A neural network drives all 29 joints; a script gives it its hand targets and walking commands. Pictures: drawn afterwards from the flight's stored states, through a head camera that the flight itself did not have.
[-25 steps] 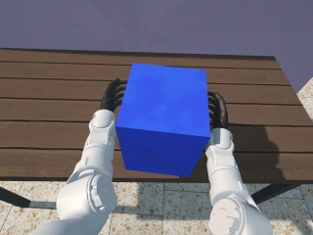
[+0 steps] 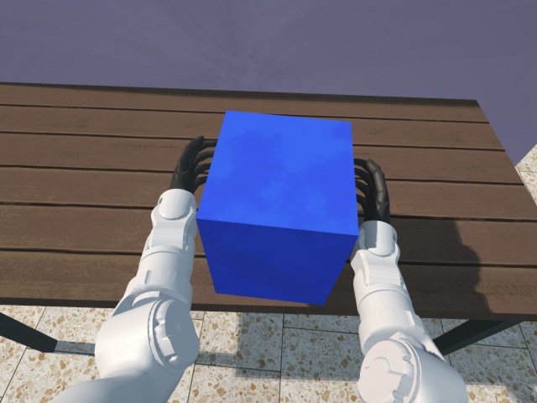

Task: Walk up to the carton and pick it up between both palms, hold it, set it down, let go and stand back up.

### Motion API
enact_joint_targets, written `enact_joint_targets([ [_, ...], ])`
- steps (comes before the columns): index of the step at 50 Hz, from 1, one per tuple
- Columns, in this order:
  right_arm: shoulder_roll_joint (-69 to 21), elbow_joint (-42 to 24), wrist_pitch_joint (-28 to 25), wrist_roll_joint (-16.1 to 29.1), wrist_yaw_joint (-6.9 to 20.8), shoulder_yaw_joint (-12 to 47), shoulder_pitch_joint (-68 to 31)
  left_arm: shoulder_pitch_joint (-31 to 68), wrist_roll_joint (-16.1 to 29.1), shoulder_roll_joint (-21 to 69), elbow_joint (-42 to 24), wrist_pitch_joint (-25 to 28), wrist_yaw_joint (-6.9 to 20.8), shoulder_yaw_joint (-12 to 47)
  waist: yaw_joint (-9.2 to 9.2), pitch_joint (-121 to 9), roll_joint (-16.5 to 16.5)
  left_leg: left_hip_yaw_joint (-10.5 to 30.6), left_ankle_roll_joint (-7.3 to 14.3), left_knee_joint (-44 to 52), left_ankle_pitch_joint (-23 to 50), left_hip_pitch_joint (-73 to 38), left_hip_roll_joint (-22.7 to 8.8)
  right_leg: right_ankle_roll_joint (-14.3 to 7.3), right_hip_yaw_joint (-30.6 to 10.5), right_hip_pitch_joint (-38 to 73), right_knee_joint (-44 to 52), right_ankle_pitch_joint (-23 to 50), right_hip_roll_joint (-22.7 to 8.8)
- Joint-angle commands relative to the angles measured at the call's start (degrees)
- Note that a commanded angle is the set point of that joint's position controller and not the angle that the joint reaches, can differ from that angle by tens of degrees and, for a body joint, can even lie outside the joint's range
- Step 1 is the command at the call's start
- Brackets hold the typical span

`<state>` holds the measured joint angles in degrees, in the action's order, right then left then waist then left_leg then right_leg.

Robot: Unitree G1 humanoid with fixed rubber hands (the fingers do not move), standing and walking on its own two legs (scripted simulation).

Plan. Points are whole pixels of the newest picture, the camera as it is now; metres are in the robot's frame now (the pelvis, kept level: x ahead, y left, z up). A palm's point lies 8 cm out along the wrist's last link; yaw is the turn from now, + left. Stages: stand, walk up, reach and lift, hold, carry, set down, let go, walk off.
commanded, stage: reach and lift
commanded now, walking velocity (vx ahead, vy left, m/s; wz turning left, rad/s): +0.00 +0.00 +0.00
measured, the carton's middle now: (278, 214) +0.43 +0.01 +0.00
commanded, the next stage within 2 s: none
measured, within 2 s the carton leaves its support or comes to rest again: leaves its support in 0.50 s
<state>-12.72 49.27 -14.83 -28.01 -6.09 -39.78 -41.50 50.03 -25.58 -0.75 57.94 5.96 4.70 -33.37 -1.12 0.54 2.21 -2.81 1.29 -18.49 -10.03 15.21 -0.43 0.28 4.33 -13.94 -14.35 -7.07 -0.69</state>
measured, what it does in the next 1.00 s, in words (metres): stands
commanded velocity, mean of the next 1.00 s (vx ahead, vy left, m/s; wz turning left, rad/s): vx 0.00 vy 0.00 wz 0.00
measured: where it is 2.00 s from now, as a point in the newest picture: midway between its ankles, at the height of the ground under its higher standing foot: outside the picture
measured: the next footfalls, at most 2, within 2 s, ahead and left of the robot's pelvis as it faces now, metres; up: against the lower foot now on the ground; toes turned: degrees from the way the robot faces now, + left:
none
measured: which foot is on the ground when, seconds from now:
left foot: down 0.00-1.00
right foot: down 0.00-1.00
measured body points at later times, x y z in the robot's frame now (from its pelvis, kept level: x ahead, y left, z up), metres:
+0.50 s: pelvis -0.01 +0.00 +0.00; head +0.03 +0.02 +0.45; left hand +0.42 +0.15 +0.07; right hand +0.39 -0.14 +0.06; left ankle -0.01 +0.10 -0.75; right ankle -0.01 -0.12 -0.75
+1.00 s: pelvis -0.02 +0.00 +0.00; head -0.02 +0.04 +0.45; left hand +0.40 +0.16 +0.12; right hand +0.38 -0.14 +0.12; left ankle -0.01 +0.10 -0.75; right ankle -0.01 -0.12 -0.75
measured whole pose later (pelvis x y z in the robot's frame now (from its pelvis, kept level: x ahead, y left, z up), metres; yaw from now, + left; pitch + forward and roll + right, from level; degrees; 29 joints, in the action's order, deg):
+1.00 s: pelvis -0.02 +0.00 +0.00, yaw +1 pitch -3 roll -1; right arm -6.5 49.5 -6.1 -12.3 -5.8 -26.0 -41.1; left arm 44.9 -20.6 1.1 41.1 -12.5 1.4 -22.4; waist -1.5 2.5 4.0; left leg -3.1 1.5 -17.5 -9.3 5.5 -0.3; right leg 0.5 5.1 -3.5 -12.3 -5.9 -1.0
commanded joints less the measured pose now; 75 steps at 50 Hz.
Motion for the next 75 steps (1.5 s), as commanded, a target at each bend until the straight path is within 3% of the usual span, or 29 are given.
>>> enact_joint_targets([
  [1,-25.26,3.09,-3.43,-2.05,6.42,19.81,-25.75,20.93,-0.25,26.58,2.21,0.62,5.36,12.46,1.16,-28.31,-2.95,-3.55,-1.53,0.56,19.23,-2.61,-0.07,1.88,1.59,20.93,-4.23,21.87,0.59],
  [3,-24.99,3.51,-3.86,-1.79,6.3,20.53,-25.13,20.94,0.28,27.07,1.23,0.58,5.24,13.74,0.64,-29.13,-2.42,-3.58,-1.71,0.04,20.33,-4.07,-0.32,1.61,2.0,20.07,-3.59,21.19,0.95],
  [16,-22.78,3.2,-6.16,4.6,5.63,26.72,-27.15,19.0,4.19,32.51,-3.15,-0.88,3.48,23.72,-0.17,-33.2,-6.85,-2.12,-4.81,-3.5,32.65,-13.05,-0.97,-0.75,2.66,16.2,-1.95,22.86,2.57],
  [20,-23.21,1.19,-5.46,5.62,5.14,29.28,-28.5,18.86,5.23,32.16,-2.89,-1.46,4.04,23.83,-0.17,-31.37,-3.2,-2.21,-3.14,-1.44,26.01,-8.11,-0.18,0.28,1.7,21.72,-2.36,25.84,1.8],
  [26,-23.3,-1.29,-3.25,7.21,5.15,30.69,-31.0,24.95,7.85,32.06,-5.81,-1.87,4.25,25.85,-0.79,-32.65,-2.4,-2.6,-2.41,1.24,16.46,-6.39,0.27,0.85,1.14,22.8,-1.67,20.96,0.74],
  [27,-23.85,-2.09,-3.08,8.17,5.3,32.17,-31.51,24.71,8.15,32.03,-6.05,-1.83,4.18,25.88,0.2,-33.11,-2.67,-2.68,-2.15,1.11,17.07,-6.12,0.43,0.94,0.79,24.03,-2.23,22.72,0.53],
  [30,-23.76,-2.65,-1.75,9.52,5.42,33.68,-31.96,23.92,8.25,31.72,-5.87,-2.83,4.24,25.67,0.42,-33.36,-1.69,-2.59,-1.56,1.92,15.16,-5.45,0.65,1.15,0.09,25.93,-2.34,22.55,0.37],
  [33,-22.02,-0.71,2.25,9.66,5.42,30.84,-30.35,22.8,6.61,29.57,-3.97,-6.57,4.9,22.19,0.49,-23.09,-1.04,-2.86,-0.41,4.88,5.6,-4.36,0.78,1.13,0.02,23.02,0.08,10.93,-0.24],
  [35,-19.67,-1.79,4.99,10.44,5.34,29.08,-29.05,21.67,5.85,27.65,-6.25,-10.13,5.46,20.0,0.6,-18.18,-0.46,-3.15,0.05,5.6,3.64,-5.96,0.74,1.28,0.52,21.07,1.38,5.11,0.08],
  [38,-17.09,-3.88,6.55,12.43,5.58,28.46,-30.79,21.77,5.54,28.63,-9.42,-13.99,5.62,20.06,0.44,-18.4,-1.45,-3.24,-1.01,4.97,5.95,-10.41,0.7,1.12,1.59,18.62,2.19,3.41,1.1],
  [39,-16.77,-4.32,6.61,12.37,5.59,27.71,-31.19,22.6,5.78,28.63,-9.38,-14.63,5.77,20.32,-0.44,-18.09,-1.73,-3.38,-1.2,4.77,5.53,-10.81,0.89,1.23,1.84,17.92,2.42,3.17,1.1],
  [40,-16.32,-5.35,6.66,13.03,5.86,28.24,-31.54,21.61,5.29,29.35,-10.67,-15.37,5.55,20.45,0.08,-18.14,-2.72,-3.24,-1.7,4.32,7.45,-12.56,0.66,0.96,2.24,17.91,2.07,4.11,1.57],
  [44,-15.59,-5.38,5.95,14.49,6.48,29.34,-31.64,23.79,6.52,31.81,-17.62,-15.94,4.4,24.54,-1.39,-22.62,-5.35,-2.48,-4.28,1.98,15.77,-19.27,0.04,0.51,3.67,15.98,1.69,7.01,2.54],
  [46,-14.14,-5.44,5.69,15.0,6.46,29.88,-31.84,22.3,7.52,32.63,-17.44,-16.53,4.01,27.04,-2.97,-22.85,-5.25,-1.71,-5.09,0.67,18.77,-22.34,-0.34,0.24,4.08,14.16,2.05,7.11,3.08],
  [48,-13.89,-6.94,5.4,16.35,6.35,31.26,-32.34,21.68,8.51,33.43,-20.08,-17.1,3.47,28.99,-2.73,-24.96,-5.62,-1.46,-5.42,-0.2,20.58,-23.77,-0.24,0.17,4.43,13.78,1.87,8.14,3.37],
  [49,-14.44,-3.44,6.2,14.79,7.04,27.47,-32.16,22.65,7.19,33.96,-18.16,-16.92,2.9,27.0,-2.55,-20.82,-7.66,-1.0,-7.12,0.78,18.43,-21.49,-0.76,0.75,5.6,10.23,1.13,3.61,3.37],
  [51,-13.05,-4.11,6.77,14.45,7.75,27.78,-29.67,20.08,6.78,32.33,-19.01,-17.44,2.3,26.26,-1.8,-19.4,-6.64,-1.01,-6.59,0.99,16.78,-22.37,-0.74,0.72,5.48,11.75,1.53,3.57,3.16],
  [56,-14.61,-8.29,6.76,18.1,7.23,35.08,-30.89,17.32,8.29,33.67,-22.77,-18.98,2.03,29.57,-1.45,-24.12,-3.59,-1.54,-5.63,-2.03,27.79,-23.9,0.45,0.86,4.08,16.8,0.51,14.49,4.06],
  [60,-16.71,-12.17,8.3,21.51,5.41,42.02,-30.94,15.64,9.49,32.97,-27.04,-21.07,3.0,31.33,-1.07,-23.48,-1.01,-1.69,-3.6,-0.91,23.4,-16.77,1.98,2.1,1.89,25.17,-1.66,24.53,2.76],
  [64,-17.94,-15.45,10.28,25.05,3.74,47.35,-30.77,15.2,10.76,32.5,-31.79,-23.22,3.63,33.77,-1.28,-23.73,-0.61,-1.11,-2.6,0.12,18.82,-14.14,2.85,3.04,0.64,28.08,-2.87,28.77,1.8],
  [68,-17.64,-17.51,12.06,27.41,2.67,49.54,-30.57,15.87,11.67,31.93,-35.25,-25.21,4.07,35.42,-2.02,-23.54,-0.63,-0.39,-2.23,0.7,15.93,-14.43,3.05,3.34,0.35,27.48,-2.7,26.79,1.53],
  [75,-15.5,-17.35,14.44,28.32,2.67,46.59,-31.75,18.37,11.66,32.03,-36.16,-28.33,4.49,35.61,-3.65,-19.89,-1.87,0.11,-2.58,2.07,10.5,-16.74,2.41,2.63,1.7,21.82,-0.57,13.92,1.94],
])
